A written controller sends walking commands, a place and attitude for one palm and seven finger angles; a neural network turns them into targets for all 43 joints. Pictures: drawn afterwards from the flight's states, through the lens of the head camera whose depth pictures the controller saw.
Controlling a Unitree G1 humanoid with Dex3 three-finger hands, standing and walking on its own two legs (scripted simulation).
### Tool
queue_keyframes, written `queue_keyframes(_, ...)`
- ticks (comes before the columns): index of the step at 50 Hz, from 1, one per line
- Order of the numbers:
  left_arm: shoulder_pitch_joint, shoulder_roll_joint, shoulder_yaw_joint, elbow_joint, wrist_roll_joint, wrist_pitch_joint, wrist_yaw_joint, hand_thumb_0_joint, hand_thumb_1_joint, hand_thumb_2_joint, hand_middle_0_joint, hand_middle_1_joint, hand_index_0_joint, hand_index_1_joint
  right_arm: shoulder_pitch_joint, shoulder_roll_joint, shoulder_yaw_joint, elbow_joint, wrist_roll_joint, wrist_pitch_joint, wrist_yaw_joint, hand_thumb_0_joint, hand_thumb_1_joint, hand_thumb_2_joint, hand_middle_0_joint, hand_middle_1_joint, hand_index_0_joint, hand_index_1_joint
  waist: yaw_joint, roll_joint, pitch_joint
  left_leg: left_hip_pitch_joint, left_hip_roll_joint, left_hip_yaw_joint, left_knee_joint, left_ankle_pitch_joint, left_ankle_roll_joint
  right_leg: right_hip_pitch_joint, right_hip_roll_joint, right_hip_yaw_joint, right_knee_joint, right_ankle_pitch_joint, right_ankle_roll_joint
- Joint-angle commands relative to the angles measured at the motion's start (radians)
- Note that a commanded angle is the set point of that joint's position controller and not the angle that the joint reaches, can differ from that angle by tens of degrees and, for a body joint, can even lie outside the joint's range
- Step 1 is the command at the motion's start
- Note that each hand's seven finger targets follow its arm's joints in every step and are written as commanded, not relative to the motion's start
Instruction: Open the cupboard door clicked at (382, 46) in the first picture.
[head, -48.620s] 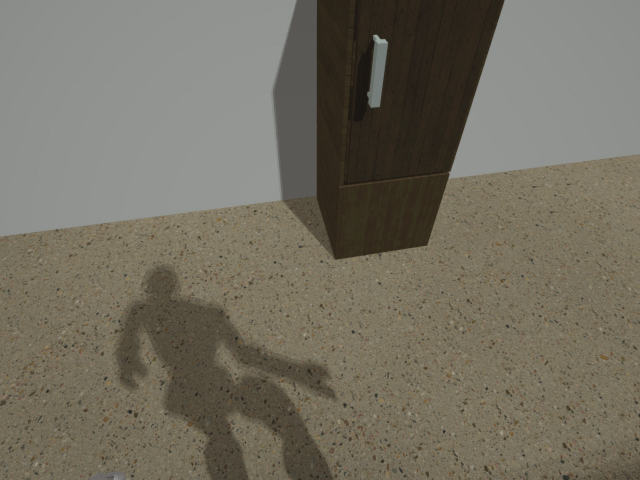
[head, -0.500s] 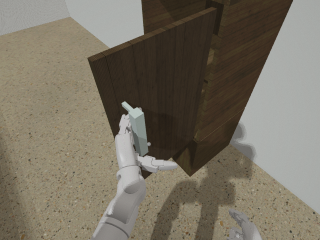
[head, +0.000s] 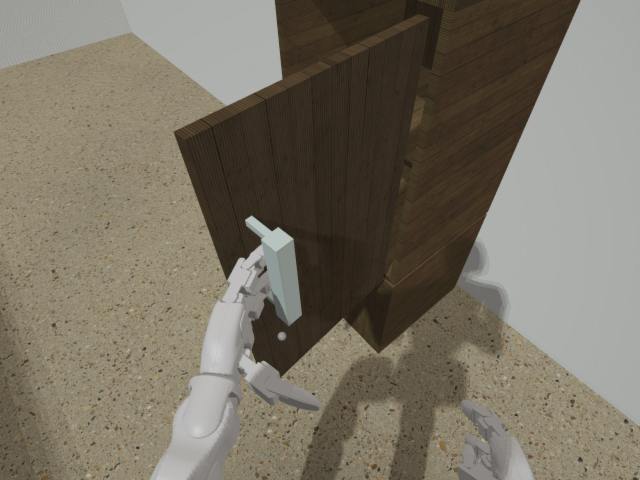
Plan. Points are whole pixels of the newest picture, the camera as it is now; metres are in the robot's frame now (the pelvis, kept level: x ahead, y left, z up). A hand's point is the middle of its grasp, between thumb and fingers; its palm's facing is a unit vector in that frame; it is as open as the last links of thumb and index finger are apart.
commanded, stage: slide the hand sideways off the handle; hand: left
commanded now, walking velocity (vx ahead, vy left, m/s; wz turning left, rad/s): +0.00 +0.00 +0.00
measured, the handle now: (272, 272) +0.35 +0.08 +0.07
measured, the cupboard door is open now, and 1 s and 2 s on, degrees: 96 96 96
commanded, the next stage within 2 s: draw the hand back to the body in 0.64 s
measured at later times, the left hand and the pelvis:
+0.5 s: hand (239, 372) +0.22 +0.10 +0.07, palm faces -0.03 -1.00 -0.05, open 16.3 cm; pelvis +0.02 -0.02 -0.01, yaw +1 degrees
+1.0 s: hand (189, 378) +0.21 +0.15 +0.09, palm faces -0.01 -1.00 -0.07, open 16.3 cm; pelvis +0.01 +0.00 -0.01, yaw +1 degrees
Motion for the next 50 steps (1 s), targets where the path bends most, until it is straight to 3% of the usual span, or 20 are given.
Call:
queue_keyframes(1,-0.123,0.007,0.021,-0.311,-0.009,-0.073,-0.011,0.0,-0.5,0.3,-0.15,-0.3,-0.15,-0.3,-0.093,-0.095,-0.041,-0.178,0.003,-0.068,-0.007,0.0,-0.9,-0.9,0.2,0.3,0.2,0.3,0.005,-0.048,-0.187,0.071,-0.028,-0.039,-0.113,0.143,0.018,0.096,0.023,0.023,-0.137,0.198,-0.001)
queue_keyframes(2,-0.103,0.024,0.035,-0.323,-0.009,-0.076,-0.014,0.0,-0.5,0.3,-0.15,-0.3,-0.15,-0.3,-0.085,-0.097,-0.042,-0.175,0.004,-0.071,-0.009,0.0,-0.9,-0.9,0.2,0.3,0.2,0.3,0.001,-0.07,-0.194,0.072,-0.027,-0.043,-0.106,0.157,0.018,0.097,0.024,0.021,-0.131,0.216,-0.001)
queue_keyframes(8,0.043,0.04,0.043,-0.399,-0.022,-0.08,-0.059,0.0,-0.5,0.3,-0.15,-0.3,-0.15,-0.3,-0.071,-0.096,-0.044,-0.19,0.005,-0.089,-0.011,0.0,-0.9,-0.9,0.2,0.3,0.2,0.3,0.0,-0.052,-0.196,0.058,-0.033,-0.036,-0.077,0.198,0.02,0.099,0.02,0.027,-0.111,0.288,0.005)
queue_keyframes(10,0.089,0.064,0.072,-0.395,-0.033,-0.075,-0.071,0.0,-0.5,0.3,-0.15,-0.3,-0.15,-0.3,-0.071,-0.1,-0.046,-0.19,0.007,-0.092,-0.014,0.0,-0.9,-0.9,0.2,0.3,0.2,0.3,0.0,-0.086,-0.182,0.035,-0.034,-0.037,-0.068,0.191,0.02,0.105,0.019,0.037,-0.115,0.289,0.009)
queue_keyframes(14,0.176,0.109,0.124,-0.445,-0.05,-0.081,-0.103,0.0,-0.5,0.3,-0.15,-0.3,-0.15,-0.3,-0.067,-0.101,-0.048,-0.198,0.007,-0.1,-0.022,0.0,-0.9,-0.9,0.2,0.3,0.2,0.3,0.01,-0.083,-0.199,0.02,-0.038,-0.032,-0.048,0.213,0.023,0.129,0.014,0.053,-0.112,0.334,0.013)
queue_keyframes(16,0.181,0.122,0.146,-0.441,-0.067,-0.085,-0.122,0.0,-0.5,0.3,-0.15,-0.3,-0.15,-0.3,-0.061,-0.102,-0.047,-0.194,0.01,-0.105,-0.027,0.0,-0.9,-0.9,0.2,0.3,0.2,0.3,-0.003,-0.094,-0.169,0.0,-0.039,-0.033,-0.039,0.19,0.021,0.112,0.011,0.062,-0.118,0.324,0.021)
queue_keyframes(20,0.22,0.137,0.168,-0.475,-0.094,-0.103,-0.159,0.0,-0.5,0.3,-0.15,-0.3,-0.15,-0.3,-0.059,-0.105,-0.048,-0.196,0.013,-0.124,-0.032,0.0,-0.9,-0.9,0.2,0.3,0.2,0.3,-0.005,-0.061,-0.178,-0.013,-0.041,-0.037,-0.018,0.189,0.02,0.108,0.006,0.074,-0.111,0.323,0.024)
queue_keyframes(24,0.316,0.172,0.223,-0.48,-0.119,-0.114,-0.189,0.0,-0.5,0.3,-0.15,-0.3,-0.15,-0.3,-0.052,-0.11,-0.054,-0.197,0.017,-0.136,-0.037,0.0,-0.9,-0.9,0.2,0.3,0.2,0.3,0.007,-0.081,-0.193,-0.034,-0.042,-0.037,-0.003,0.198,0.018,0.126,0.001,0.086,-0.108,0.355,0.031)
queue_keyframes(25,0.308,0.156,0.2,-0.486,-0.124,-0.116,-0.201,0.0,-0.5,0.3,-0.15,-0.3,-0.15,-0.3,-0.056,-0.11,-0.05,-0.202,0.018,-0.139,-0.036,0.0,-0.9,-0.9,0.2,0.3,0.2,0.3,-0.002,-0.076,-0.176,-0.045,-0.045,-0.037,-0.004,0.181,0.018,0.115,-0.003,0.089,-0.112,0.335,0.033)
queue_keyframes(30,0.337,0.194,0.254,-0.487,-0.151,-0.13,-0.234,0.0,-0.5,0.3,-0.15,-0.3,-0.15,-0.3,-0.058,-0.116,-0.058,-0.201,0.025,-0.152,-0.046,0.0,-0.9,-0.9,0.2,0.3,0.2,0.3,-0.001,-0.078,-0.157,-0.071,-0.044,-0.037,0.013,0.142,0.017,0.087,-0.003,0.101,-0.124,0.238,0.033)
queue_keyframes(32,0.285,0.183,0.229,-0.513,-0.157,-0.14,-0.241,0.0,-0.5,0.3,-0.15,-0.3,-0.15,-0.3,-0.055,-0.119,-0.055,-0.2,0.024,-0.165,-0.049,0.0,-0.9,-0.9,0.2,0.3,0.2,0.3,-0.016,-0.068,-0.152,-0.067,-0.042,-0.043,0.02,0.132,0.019,0.062,-0.002,0.099,-0.124,0.206,0.032)
queue_keyframes(36,0.294,0.189,0.236,-0.499,-0.16,-0.144,-0.244,0.0,-0.5,0.3,-0.15,-0.3,-0.15,-0.3,-0.054,-0.122,-0.058,-0.194,0.028,-0.181,-0.053,0.0,-0.9,-0.9,0.2,0.3,0.2,0.3,-0.009,-0.053,-0.161,-0.064,-0.04,-0.047,0.019,0.126,0.019,0.043,0.005,0.087,-0.115,0.155,0.022)
queue_keyframes(37,0.3,0.175,0.22,-0.507,-0.159,-0.14,-0.243,0.0,-0.5,0.3,-0.15,-0.3,-0.15,-0.3,-0.054,-0.121,-0.058,-0.199,0.028,-0.184,-0.052,0.0,-0.9,-0.9,0.2,0.3,0.2,0.3,-0.008,-0.043,-0.161,-0.059,-0.04,-0.047,0.017,0.126,0.02,0.036,0.007,0.077,-0.11,0.151,0.021)
queue_keyframes(39,0.311,0.23,0.273,-0.516,-0.157,-0.127,-0.233,0.0,-0.5,0.3,-0.15,-0.3,-0.15,-0.3,-0.058,-0.122,-0.059,-0.196,0.032,-0.184,-0.055,0.0,-0.9,-0.9,0.2,0.3,0.2,0.3,0.009,-0.047,-0.177,-0.048,-0.035,-0.049,0.003,0.132,0.022,0.055,0.012,0.073,-0.115,0.145,0.017)
queue_keyframes(41,0.307,0.233,0.282,-0.563,-0.16,-0.115,-0.223,0.0,-0.5,0.3,-0.15,-0.3,-0.15,-0.3,-0.06,-0.114,-0.056,-0.201,0.035,-0.188,-0.057,0.0,-0.9,-0.9,0.2,0.3,0.2,0.3,0.014,-0.007,-0.199,-0.016,-0.035,-0.048,-0.014,0.147,0.022,0.074,0.012,0.062,-0.111,0.169,0.014)
queue_keyframes(44,0.359,0.243,0.315,-0.551,-0.169,-0.082,-0.219,0.0,-0.5,0.3,-0.15,-0.3,-0.15,-0.3,-0.07,-0.11,-0.052,-0.196,0.039,-0.187,-0.06,0.0,-0.9,-0.9,0.2,0.3,0.2,0.3,0.028,-0.02,-0.18,-0.005,-0.032,-0.051,-0.041,0.16,0.02,0.095,0.021,0.041,-0.119,0.189,0.012)
queue_keyframes(45,0.346,0.216,0.287,-0.566,-0.177,-0.073,-0.224,0.0,-0.5,0.3,-0.15,-0.3,-0.15,-0.3,-0.074,-0.109,-0.046,-0.201,0.041,-0.19,-0.059,0.0,-0.9,-0.9,0.2,0.3,0.2,0.3,0.016,-0.015,-0.154,-0.001,-0.033,-0.051,-0.048,0.156,0.021,0.088,0.02,0.038,-0.126,0.193,0.016)
queue_keyframes(48,0.352,0.224,0.293,-0.594,-0.187,-0.051,-0.235,0.0,-0.5,0.3,-0.15,-0.3,-0.15,-0.3,-0.074,-0.112,-0.044,-0.198,0.044,-0.2,-0.061,0.0,-0.9,-0.9,0.2,0.3,0.2,0.3,0.017,-0.003,-0.143,0.027,-0.029,-0.057,-0.072,0.15,0.02,0.084,0.025,0.018,-0.134,0.183,0.015)
queue_keyframes(49,0.366,0.241,0.314,-0.578,-0.188,-0.04,-0.237,0.0,-0.5,0.3,-0.15,-0.3,-0.15,-0.3,-0.08,-0.116,-0.044,-0.195,0.044,-0.2,-0.063,0.0,-0.9,-0.9,0.2,0.3,0.2,0.3,0.022,-0.038,-0.132,0.022,-0.026,-0.06,-0.075,0.155,0.021,0.093,0.028,0.019,-0.141,0.182,0.014)
queue_keyframes(50,0.368,0.227,0.298,-0.584,-0.189,-0.032,-0.245,0.0,-0.5,0.3,-0.15,-0.3,-0.15,-0.3,-0.081,-0.116,-0.042,-0.198,0.045,-0.203,-0.063,0.0,-0.9,-0.9,0.2,0.3,0.2,0.3,0.018,-0.028,-0.121,0.03,-0.027,-0.06,-0.082,0.149,0.022,0.088,0.028,0.014,-0.144,0.178,0.016)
